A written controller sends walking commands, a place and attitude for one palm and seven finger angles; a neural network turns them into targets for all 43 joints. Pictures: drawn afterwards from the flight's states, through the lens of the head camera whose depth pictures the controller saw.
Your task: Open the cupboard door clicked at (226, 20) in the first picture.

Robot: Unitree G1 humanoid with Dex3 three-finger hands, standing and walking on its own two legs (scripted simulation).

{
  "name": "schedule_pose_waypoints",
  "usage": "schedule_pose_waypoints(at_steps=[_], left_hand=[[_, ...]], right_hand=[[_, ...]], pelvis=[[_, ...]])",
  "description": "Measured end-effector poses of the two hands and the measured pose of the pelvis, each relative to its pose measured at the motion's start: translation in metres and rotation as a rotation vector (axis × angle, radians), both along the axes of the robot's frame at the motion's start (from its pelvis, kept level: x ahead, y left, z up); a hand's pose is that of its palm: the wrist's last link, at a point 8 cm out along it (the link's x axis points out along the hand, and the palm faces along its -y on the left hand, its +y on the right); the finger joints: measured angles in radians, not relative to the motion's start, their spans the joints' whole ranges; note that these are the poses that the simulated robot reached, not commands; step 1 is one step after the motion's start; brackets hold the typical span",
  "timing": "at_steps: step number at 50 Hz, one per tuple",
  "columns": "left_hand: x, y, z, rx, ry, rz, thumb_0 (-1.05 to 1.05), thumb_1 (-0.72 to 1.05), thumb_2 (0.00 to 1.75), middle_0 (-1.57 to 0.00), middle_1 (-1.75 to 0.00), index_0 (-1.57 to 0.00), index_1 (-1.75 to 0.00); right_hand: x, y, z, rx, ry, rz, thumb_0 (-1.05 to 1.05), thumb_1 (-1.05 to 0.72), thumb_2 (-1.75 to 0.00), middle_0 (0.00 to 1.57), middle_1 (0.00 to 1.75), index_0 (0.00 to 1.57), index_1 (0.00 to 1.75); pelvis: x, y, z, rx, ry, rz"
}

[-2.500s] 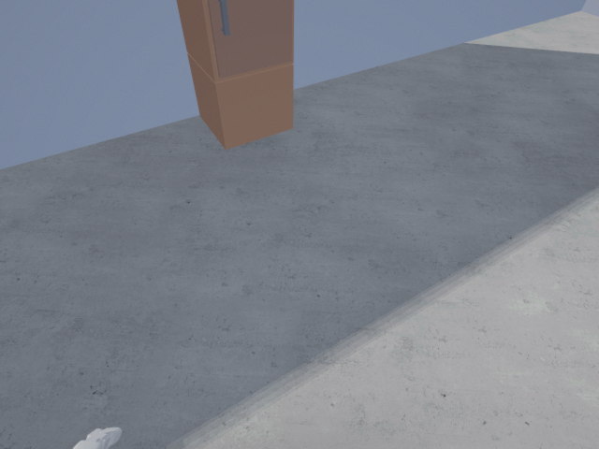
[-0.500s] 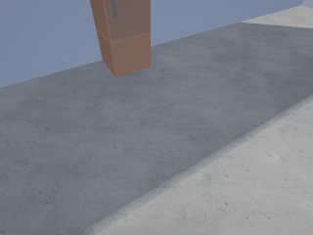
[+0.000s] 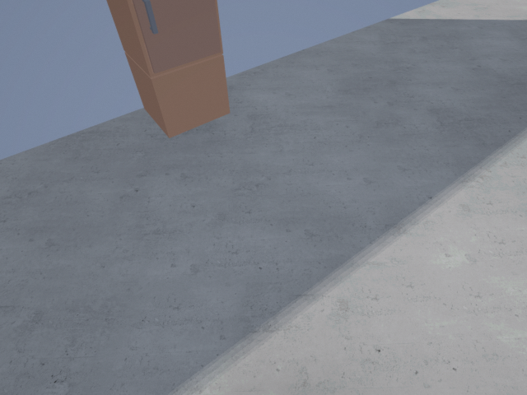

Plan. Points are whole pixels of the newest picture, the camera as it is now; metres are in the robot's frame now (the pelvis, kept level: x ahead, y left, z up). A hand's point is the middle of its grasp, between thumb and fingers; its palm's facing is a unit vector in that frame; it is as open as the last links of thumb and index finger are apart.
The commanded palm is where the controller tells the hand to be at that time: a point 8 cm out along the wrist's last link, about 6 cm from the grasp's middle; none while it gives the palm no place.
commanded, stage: walk to a spot facing it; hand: left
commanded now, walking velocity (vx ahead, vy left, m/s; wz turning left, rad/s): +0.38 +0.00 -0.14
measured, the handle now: (149, 16) +1.59 +0.61 -0.06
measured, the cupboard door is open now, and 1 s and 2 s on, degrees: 0 0 0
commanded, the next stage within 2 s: none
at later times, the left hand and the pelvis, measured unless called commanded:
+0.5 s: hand out of the picture +0.15 +0.21 -0.18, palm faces +0.02 -0.99 -0.12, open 7.4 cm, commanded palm none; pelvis +0.23 +0.05 -0.01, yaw -5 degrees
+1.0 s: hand (208, 206) +0.58 +0.19 -0.17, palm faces -0.21 -0.97 -0.12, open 7.4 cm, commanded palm none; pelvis +0.46 +0.05 +0.01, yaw -10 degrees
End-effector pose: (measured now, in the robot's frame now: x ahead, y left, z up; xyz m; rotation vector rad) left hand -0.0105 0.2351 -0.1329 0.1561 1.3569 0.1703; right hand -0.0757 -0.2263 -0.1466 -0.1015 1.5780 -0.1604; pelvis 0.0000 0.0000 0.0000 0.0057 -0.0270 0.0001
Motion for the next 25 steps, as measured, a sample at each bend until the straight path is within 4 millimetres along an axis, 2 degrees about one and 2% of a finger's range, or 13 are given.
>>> schedule_pose_waypoints(at_steps=[2, 5, 10, 15, 18, 21, 23, 25], left_hand=[[0.006, -0.008, 0.004, -0.002, -0.01, 0.027, 0.0, 0.91, 0.9, -0.2, -0.3, -0.2, -0.3], [0.008, -0.02, 0.01, -0.02, 0.042, 0.031, 0.0, 0.91, 0.9, -0.2, -0.3, -0.2, -0.3], [0.013, -0.035, 0.014, -0.066, 0.16, 0.018, 0.0, 0.91, 0.9, -0.2, -0.3, -0.2, -0.3], [0.034, -0.033, 0.009, -0.094, 0.233, 0.046, 0.0, 0.91, 0.9, -0.2, -0.3, -0.2, -0.3], [0.056, -0.023, 0.0, -0.101, 0.264, 0.069, 0.0, 0.91, 0.9, -0.2, -0.3, -0.2, -0.3], [0.088, -0.004, -0.016, -0.106, 0.295, 0.067, 0.0, 0.91, 0.9, -0.2, -0.3, -0.2, -0.3], [0.119, 0.011, -0.022, -0.104, 0.287, 0.055, 0.0, 0.91, 0.9, -0.2, -0.3, -0.2, -0.3], [0.16, 0.026, -0.021, -0.091, 0.239, 0.026, 0.0, 0.91, 0.9, -0.2, -0.3, -0.2, -0.3]], right_hand=[[0.016, -0.003, 0.006, 0.004, 0.01, 0.003, 0.01, -0.91, -0.9, 0.2, 0.29, 0.21, 0.3], [0.062, -0.008, 0.014, -0.006, -0.059, -0.003, 0.01, -0.91, -0.9, 0.2, 0.29, 0.2, 0.3], [0.157, -0.008, 0.021, -0.022, -0.232, -0.016, 0.01, -0.91, -0.9, 0.2, 0.29, 0.2, 0.3], [0.256, 0.007, 0.023, -0.019, -0.351, 0.023, 0.01, -0.91, -0.9, 0.19, 0.29, 0.2, 0.3], [0.316, 0.022, 0.021, -0.02, -0.399, 0.064, 0.01, -0.91, -0.9, 0.19, 0.29, 0.2, 0.3], [0.368, 0.039, 0.016, -0.041, -0.458, 0.083, 0.01, -0.91, -0.9, 0.19, 0.29, 0.2, 0.3], [0.387, 0.047, 0.017, -0.055, -0.482, 0.08, 0.01, -0.91, -0.9, 0.2, 0.29, 0.2, 0.3], [0.392, 0.053, 0.021, -0.066, -0.474, 0.046, 0.01, -0.91, -0.9, 0.2, 0.29, 0.2, 0.3]], pelvis=[[0.014, -0.004, 0.005, 0.003, -0.002, -0.004], [0.036, -0.006, 0.014, 0.009, 0.004, -0.025], [0.075, -0.001, 0.02, 0.0, 0.019, -0.05], [0.121, 0.011, 0.013, -0.024, 0.032, -0.055], [0.154, 0.023, 0.005, -0.038, 0.038, -0.056], [0.192, 0.037, -0.009, -0.037, 0.035, -0.058], [0.211, 0.047, -0.011, -0.032, 0.026, -0.072], [0.229, 0.054, -0.006, -0.03, 0.013, -0.09]])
